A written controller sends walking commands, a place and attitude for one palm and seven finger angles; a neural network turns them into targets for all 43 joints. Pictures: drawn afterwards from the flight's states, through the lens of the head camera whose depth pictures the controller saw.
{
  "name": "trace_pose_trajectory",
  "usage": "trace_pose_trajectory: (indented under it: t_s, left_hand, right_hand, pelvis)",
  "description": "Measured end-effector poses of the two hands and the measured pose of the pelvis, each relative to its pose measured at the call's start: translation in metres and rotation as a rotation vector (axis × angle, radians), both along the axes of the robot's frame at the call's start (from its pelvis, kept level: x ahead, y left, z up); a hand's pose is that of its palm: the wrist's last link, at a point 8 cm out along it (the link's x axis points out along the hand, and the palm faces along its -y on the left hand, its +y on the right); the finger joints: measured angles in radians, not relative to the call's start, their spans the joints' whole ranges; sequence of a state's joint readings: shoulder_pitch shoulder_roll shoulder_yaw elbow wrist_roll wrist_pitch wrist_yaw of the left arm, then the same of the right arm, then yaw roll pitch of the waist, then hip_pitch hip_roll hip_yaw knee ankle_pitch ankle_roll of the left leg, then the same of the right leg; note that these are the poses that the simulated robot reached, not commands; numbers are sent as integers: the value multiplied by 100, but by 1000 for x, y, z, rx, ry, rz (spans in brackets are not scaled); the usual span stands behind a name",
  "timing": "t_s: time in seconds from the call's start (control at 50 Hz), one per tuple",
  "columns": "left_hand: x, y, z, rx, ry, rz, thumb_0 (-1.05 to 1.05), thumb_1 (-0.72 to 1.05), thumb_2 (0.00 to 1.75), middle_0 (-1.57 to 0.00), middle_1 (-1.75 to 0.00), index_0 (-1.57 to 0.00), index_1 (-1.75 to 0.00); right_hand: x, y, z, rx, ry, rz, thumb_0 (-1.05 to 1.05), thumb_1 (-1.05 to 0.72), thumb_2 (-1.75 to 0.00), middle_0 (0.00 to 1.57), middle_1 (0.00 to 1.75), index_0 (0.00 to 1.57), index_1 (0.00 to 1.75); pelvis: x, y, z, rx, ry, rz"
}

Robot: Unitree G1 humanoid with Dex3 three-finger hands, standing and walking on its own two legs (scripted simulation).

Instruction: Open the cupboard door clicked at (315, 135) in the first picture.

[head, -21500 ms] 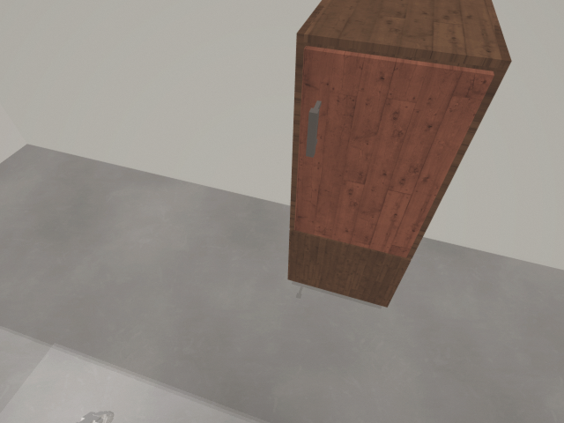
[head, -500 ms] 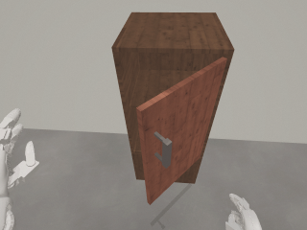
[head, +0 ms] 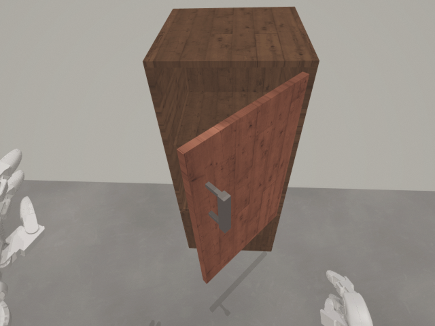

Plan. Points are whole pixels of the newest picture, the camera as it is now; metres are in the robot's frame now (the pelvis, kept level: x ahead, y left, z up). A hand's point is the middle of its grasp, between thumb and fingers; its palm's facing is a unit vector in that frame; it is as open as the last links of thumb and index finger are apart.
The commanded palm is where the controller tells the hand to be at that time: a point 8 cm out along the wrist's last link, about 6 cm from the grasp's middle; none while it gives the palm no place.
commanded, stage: step back with the hand held close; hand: left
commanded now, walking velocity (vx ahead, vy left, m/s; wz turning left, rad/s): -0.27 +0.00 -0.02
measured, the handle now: (218, 207) +0.35 +0.04 +0.01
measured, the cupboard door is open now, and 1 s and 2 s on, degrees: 47 47 47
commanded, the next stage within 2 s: stop stepping back and stand still in 1.10 s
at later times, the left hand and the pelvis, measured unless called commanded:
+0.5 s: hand (3, 278) +0.14 +0.28 +0.15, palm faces +0.39 -0.78 -0.49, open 7.5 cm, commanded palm +0.08 +0.32 +0.17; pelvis -0.07 +0.02 -0.01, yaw +0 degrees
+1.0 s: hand out of the picture +0.06 +0.31 +0.17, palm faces +0.45 -0.79 -0.42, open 7.5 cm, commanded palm +0.00 +0.34 +0.17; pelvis -0.14 +0.04 +0.00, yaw +1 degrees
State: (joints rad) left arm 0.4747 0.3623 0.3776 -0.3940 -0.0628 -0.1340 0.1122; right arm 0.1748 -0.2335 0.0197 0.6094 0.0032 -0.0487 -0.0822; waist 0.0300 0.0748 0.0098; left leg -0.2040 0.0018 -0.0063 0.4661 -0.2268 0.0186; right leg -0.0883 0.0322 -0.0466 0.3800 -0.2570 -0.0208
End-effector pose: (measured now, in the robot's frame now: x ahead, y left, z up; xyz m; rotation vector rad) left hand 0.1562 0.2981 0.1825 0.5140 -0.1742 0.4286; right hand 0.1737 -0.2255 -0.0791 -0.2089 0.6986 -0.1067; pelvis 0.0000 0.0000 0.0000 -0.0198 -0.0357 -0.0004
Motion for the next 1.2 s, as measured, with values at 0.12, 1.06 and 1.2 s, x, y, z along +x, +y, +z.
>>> trace_pose_trajectory:
  t_s: [0.12,1.06,1.2]
  left_hand:
    - [-1,-6,-11,17,90,-52,2,89,89,-21,-31,-21,-30]
    - [-141,36,1,17,-113,-89,2,89,89,-21,-31,-21,-30]
    - [-167,5,0,64,-67,-189,2,89,89,-21,-31,-21,-30]
  right_hand:
    - [-14,-12,-2,-19,41,-66,1,-91,-90,21,30,21,30]
    - [-155,48,13,-60,27,18,1,-90,-90,21,30,21,30]
    - [-192,29,7,-33,-6,9,1,-90,-90,21,30,21,30]
  pelvis:
    - [-7,4,0,5,29,-14]
    - [-153,35,-1,-60,98,-9]
    - [-202,16,-9,-22,122,-41]
